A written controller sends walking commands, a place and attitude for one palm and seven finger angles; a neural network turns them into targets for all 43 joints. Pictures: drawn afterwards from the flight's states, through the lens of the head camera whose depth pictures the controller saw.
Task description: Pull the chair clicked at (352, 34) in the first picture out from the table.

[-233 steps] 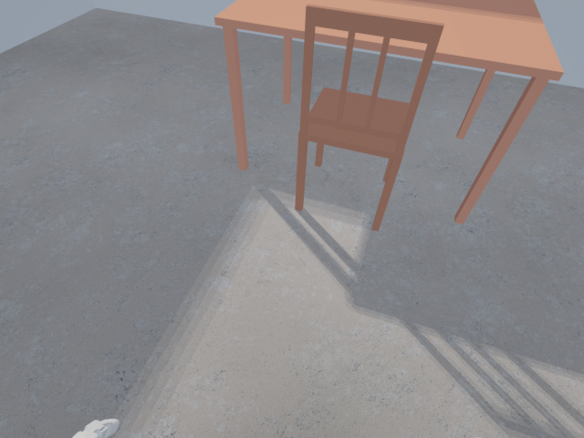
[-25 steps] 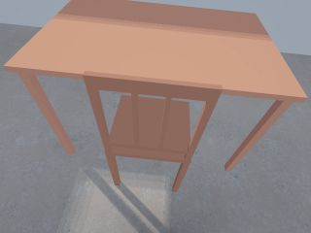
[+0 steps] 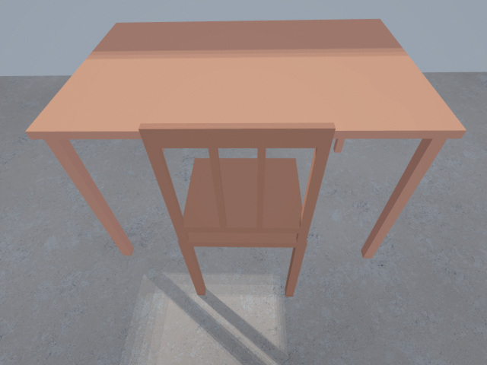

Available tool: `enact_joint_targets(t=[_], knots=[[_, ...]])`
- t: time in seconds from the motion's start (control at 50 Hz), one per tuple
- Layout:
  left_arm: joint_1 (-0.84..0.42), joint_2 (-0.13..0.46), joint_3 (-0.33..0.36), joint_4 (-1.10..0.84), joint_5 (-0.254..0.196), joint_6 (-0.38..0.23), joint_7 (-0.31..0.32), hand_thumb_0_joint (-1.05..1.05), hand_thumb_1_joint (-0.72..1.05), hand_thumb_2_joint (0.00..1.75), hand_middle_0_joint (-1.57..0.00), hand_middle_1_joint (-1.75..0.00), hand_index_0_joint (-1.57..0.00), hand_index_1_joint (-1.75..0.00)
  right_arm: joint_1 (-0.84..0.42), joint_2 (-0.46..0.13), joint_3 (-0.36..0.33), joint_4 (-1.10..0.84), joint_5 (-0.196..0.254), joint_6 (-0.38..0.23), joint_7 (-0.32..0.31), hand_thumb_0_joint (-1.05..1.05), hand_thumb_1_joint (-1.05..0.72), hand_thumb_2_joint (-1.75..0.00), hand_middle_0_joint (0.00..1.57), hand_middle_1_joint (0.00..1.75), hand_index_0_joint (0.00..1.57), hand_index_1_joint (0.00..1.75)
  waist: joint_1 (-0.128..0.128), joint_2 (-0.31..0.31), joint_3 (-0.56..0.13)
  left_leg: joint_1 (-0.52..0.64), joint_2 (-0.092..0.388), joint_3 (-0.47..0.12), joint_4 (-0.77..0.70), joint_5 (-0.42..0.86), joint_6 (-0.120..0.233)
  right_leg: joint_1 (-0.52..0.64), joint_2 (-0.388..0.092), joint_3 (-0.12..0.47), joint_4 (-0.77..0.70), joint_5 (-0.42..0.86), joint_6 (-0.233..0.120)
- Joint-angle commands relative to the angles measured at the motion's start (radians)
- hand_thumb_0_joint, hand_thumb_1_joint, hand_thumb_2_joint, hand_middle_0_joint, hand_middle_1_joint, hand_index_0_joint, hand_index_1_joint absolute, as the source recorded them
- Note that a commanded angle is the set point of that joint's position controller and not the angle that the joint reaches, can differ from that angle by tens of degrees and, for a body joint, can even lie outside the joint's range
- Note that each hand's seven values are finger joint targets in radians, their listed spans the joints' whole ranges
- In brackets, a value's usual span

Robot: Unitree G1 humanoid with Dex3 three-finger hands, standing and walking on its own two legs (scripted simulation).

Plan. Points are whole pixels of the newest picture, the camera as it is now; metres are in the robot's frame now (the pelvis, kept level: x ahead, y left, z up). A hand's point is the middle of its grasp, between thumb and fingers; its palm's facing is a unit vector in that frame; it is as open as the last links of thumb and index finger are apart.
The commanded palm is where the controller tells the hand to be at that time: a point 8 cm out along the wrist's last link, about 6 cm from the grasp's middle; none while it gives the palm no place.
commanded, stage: come to a stop and stand still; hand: left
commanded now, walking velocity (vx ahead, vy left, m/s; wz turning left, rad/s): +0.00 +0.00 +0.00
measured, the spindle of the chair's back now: (218, 191) +0.53 +0.09 -0.10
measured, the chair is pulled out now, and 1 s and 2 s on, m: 0.00 0.00 0.00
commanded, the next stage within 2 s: look again from close up in 1.00 s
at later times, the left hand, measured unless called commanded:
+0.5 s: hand out of the picture -0.04 +0.10 -0.17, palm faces +0.06 -0.99 -0.15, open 7.4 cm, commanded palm none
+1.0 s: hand out of the picture -0.01 +0.10 -0.18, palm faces +0.07 -0.98 -0.16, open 7.4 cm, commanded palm none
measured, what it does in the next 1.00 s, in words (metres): shifts its weight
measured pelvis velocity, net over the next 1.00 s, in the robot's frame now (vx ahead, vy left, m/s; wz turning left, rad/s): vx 0.04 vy -0.05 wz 0.00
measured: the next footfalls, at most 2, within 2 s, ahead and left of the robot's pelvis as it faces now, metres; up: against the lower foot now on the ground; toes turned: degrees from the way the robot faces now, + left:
none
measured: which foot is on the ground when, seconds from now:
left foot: down 0.00-1.00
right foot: down 0.00-1.00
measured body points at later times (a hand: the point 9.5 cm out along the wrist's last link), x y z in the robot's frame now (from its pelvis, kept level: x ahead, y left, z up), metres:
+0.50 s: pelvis +0.01 -0.04 +0.00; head +0.03 -0.05 +0.45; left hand -0.04 +0.16 -0.16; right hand -0.03 -0.23 -0.17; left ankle +0.05 +0.08 -0.74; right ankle -0.06 -0.10 -0.74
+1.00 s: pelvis +0.04 -0.05 +0.00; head +0.05 -0.05 +0.44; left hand -0.01 +0.15 -0.17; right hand +0.04 -0.27 -0.17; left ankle +0.05 +0.08 -0.74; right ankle -0.06 -0.10 -0.74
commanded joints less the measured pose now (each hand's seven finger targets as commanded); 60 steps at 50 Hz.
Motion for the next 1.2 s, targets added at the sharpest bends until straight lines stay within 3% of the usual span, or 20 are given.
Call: enact_joint_targets(t=[0.0, 0.02, 0.12, 0.22, 0.3, 0.48, 0.64, 0.76, 0.82, 0.88, 1.06, 1.08, 1.1, 1.12, 1.14, 1.16, 1.18], knots=[[0.049, 0.088, 0.003, -0.016, -0.003, -0.026, 0.014, 0.00, 0.90, 0.90, -0.20, -0.30, -0.20, -0.30, 0.073, -0.069, 0.001, -0.001, 0.003, -0.022, 0.001, 0.00, -0.90, -0.90, 0.20, 0.30, 0.20, 0.30, -0.011, -0.133, 0.076, 0.144, 0.140, -0.172, -0.064, -0.025, -0.035, -0.215, -0.115, 0.113, -0.140, 0.026, -0.026], [0.052, 0.090, 0.003, -0.016, -0.002, -0.022, 0.014, 0.00, 0.90, 0.90, -0.20, -0.30, -0.20, -0.30, 0.072, -0.069, 0.002, 0.005, 0.005, -0.018, 0.001, 0.00, -0.90, -0.90, 0.20, 0.30, 0.20, 0.30, -0.006, -0.110, 0.111, 0.118, 0.139, -0.173, -0.072, -0.066, -0.032, -0.229, -0.109, 0.109, -0.146, -0.017, -0.026], [0.095, 0.081, 0.007, -0.009, 0.000, -0.013, 0.014, 0.00, 0.90, 0.90, -0.20, -0.30, -0.20, -0.30, 0.092, -0.050, 0.006, 0.021, 0.002, -0.010, -0.002, 0.00, -0.90, -0.90, 0.20, 0.30, 0.20, 0.30, 0.007, -0.022, 0.160, 0.042, 0.135, -0.188, -0.106, -0.197, -0.030, -0.238, -0.090, 0.102, -0.136, -0.098, -0.027], [0.119, 0.064, 0.007, -0.007, -0.003, -0.019, 0.013, 0.00, 0.90, 0.90, -0.20, -0.30, -0.20, -0.30, 0.111, -0.026, 0.005, 0.026, 0.001, -0.012, -0.005, 0.00, -0.90, -0.90, 0.20, 0.30, 0.20, 0.30, 0.008, -0.034, 0.126, 0.057, 0.130, -0.173, -0.077, -0.157, -0.032, -0.242, -0.093, 0.113, -0.140, -0.093, -0.032], [0.116, 0.049, 0.002, 0.000, -0.007, -0.031, 0.014, 0.00, 0.90, 0.90, -0.20, -0.30, -0.20, -0.30, 0.127, -0.013, 0.011, 0.037, 0.000, -0.024, -0.009, 0.00, -0.90, -0.90, 0.20, 0.30, 0.20, 0.30, 0.002, -0.030, 0.073, 0.097, 0.134, -0.165, -0.040, -0.039, -0.034, -0.216, -0.102, 0.119, -0.130, 0.010, -0.035], [0.140, 0.032, -0.004, 0.014, -0.007, -0.042, 0.022, 0.00, 0.90, 0.90, -0.20, -0.30, -0.20, -0.30, 0.112, -0.011, 0.019, 0.042, 0.004, -0.038, -0.018, 0.00, -0.90, -0.90, 0.20, 0.30, 0.20, 0.30, 0.008, -0.053, 0.048, 0.100, 0.149, -0.145, 0.019, 0.123, -0.026, -0.130, -0.108, 0.115, -0.111, 0.285, -0.014], [0.155, 0.047, 0.001, 0.018, -0.005, -0.039, 0.030, 0.00, 0.90, 0.90, -0.20, -0.30, -0.20, -0.30, 0.077, -0.012, 0.020, 0.039, 0.006, -0.029, -0.025, 0.00, -0.90, -0.90, 0.20, 0.30, 0.20, 0.30, 0.013, -0.089, 0.058, 0.075, 0.134, -0.108, 0.076, 0.117, -0.032, -0.079, -0.125, 0.105, -0.088, 0.564, 0.039], [0.160, 0.062, 0.008, 0.016, -0.005, -0.033, 0.033, 0.00, 0.90, 0.90, -0.20, -0.30, -0.20, -0.30, 0.055, -0.016, 0.020, 0.031, 0.006, -0.021, -0.031, 0.00, -0.90, -0.90, 0.20, 0.30, 0.20, 0.30, 0.017, -0.079, 0.063, 0.061, 0.124, -0.085, 0.102, 0.088, -0.039, -0.035, -0.135, 0.105, -0.074, 0.726, 0.062], [0.156, 0.067, 0.009, 0.013, -0.004, -0.030, 0.032, 0.00, 0.90, 0.90, -0.20, -0.30, -0.20, -0.30, 0.048, -0.020, 0.020, 0.029, 0.008, -0.020, -0.033, 0.00, -0.90, -0.90, 0.20, 0.30, 0.20, 0.30, 0.017, -0.083, 0.072, 0.069, 0.127, -0.087, 0.101, 0.098, -0.036, -0.036, -0.128, 0.098, -0.078, 0.698, 0.062], [0.148, 0.066, 0.009, 0.011, -0.006, -0.027, 0.029, 0.00, 0.90, 0.90, -0.20, -0.30, -0.20, -0.30, 0.040, -0.027, 0.018, 0.026, 0.005, -0.020, -0.035, 0.00, -0.90, -0.90, 0.20, 0.30, 0.20, 0.30, 0.016, -0.037, 0.066, 0.099, 0.132, -0.094, 0.099, 0.133, -0.034, -0.051, -0.123, 0.103, -0.082, 0.640, 0.053], [0.130, 0.070, 0.007, 0.007, -0.006, -0.025, 0.023, 0.00, 0.90, 0.90, -0.20, -0.30, -0.20, -0.30, 0.034, -0.043, 0.020, 0.025, 0.004, -0.027, -0.033, 0.00, -0.90, -0.90, 0.20, 0.30, 0.20, 0.30, 0.017, -0.039, 0.055, 0.129, 0.147, -0.120, 0.067, 0.179, -0.023, -0.052, -0.110, 0.094, -0.093, 0.484, 0.029], [0.184, 0.105, 0.000, -0.007, 0.023, -0.084, 0.059, 0.00, 0.90, 0.90, -0.20, -0.30, -0.20, -0.30, -0.050, -0.082, 0.011, -0.066, 0.005, -0.061, -0.010, 0.00, -0.90, -0.90, 0.20, 0.30, 0.20, 0.30, 0.031, -0.063, 0.079, 0.055, 0.121, -0.036, 0.343, 0.197, -0.042, -0.160, -0.160, 0.172, -0.074, 1.061, 0.104], [0.144, 0.140, 0.016, -0.057, 0.020, -0.091, 0.051, 0.00, 0.90, 0.90, -0.20, -0.30, -0.20, -0.30, 0.019, -0.040, 0.010, -0.099, -0.001, -0.052, 0.000, 0.00, -0.90, -0.90, 0.20, 0.30, 0.20, 0.30, -0.019, -0.124, 0.042, -0.092, 0.076, -0.090, 0.360, -0.180, -0.021, -0.024, -0.203, 0.170, 0.003, 1.146, 0.066], [0.126, 0.167, 0.023, -0.076, 0.022, -0.093, 0.044, 0.00, 0.90, 0.90, -0.20, -0.30, -0.20, -0.30, 0.006, -0.050, 0.001, -0.105, -0.009, -0.044, 0.000, 0.00, -0.90, -0.90, 0.20, 0.30, 0.20, 0.30, -0.013, -0.099, 0.012, -0.111, 0.056, -0.046, 0.332, -0.226, -0.013, 0.034, -0.217, 0.145, 0.049, 1.329, 0.045], [0.114, 0.149, 0.012, -0.078, 0.015, -0.091, 0.039, 0.00, 0.90, 0.90, -0.20, -0.30, -0.20, -0.30, 0.050, -0.043, 0.002, -0.099, -0.004, -0.045, -0.003, 0.00, -0.90, -0.90, 0.20, 0.30, 0.20, 0.30, -0.036, -0.139, -0.032, -0.088, 0.064, -0.055, 0.311, -0.219, -0.009, 0.039, -0.192, 0.105, 0.080, 1.239, -0.005], [0.106, 0.140, 0.011, -0.099, 0.013, -0.095, 0.036, 0.00, 0.90, 0.90, -0.20, -0.30, -0.20, -0.30, 0.075, -0.046, 0.002, -0.106, -0.003, -0.053, -0.001, 0.00, -0.90, -0.90, 0.20, 0.30, 0.20, 0.30, -0.039, -0.160, -0.070, -0.079, 0.047, -0.052, 0.269, -0.185, -0.013, 0.078, -0.168, 0.094, 0.121, 1.234, -0.042], [0.105, 0.142, 0.013, -0.112, 0.008, -0.095, 0.035, 0.00, 0.90, 0.90, -0.20, -0.30, -0.20, -0.30, 0.084, -0.049, -0.001, -0.108, -0.001, -0.060, -0.002, 0.00, -0.90, -0.90, 0.20, 0.30, 0.20, 0.30, -0.039, -0.158, -0.097, -0.043, 0.043, -0.053, 0.217, -0.108, -0.011, 0.086, -0.153, 0.095, 0.158, 1.206, -0.052]])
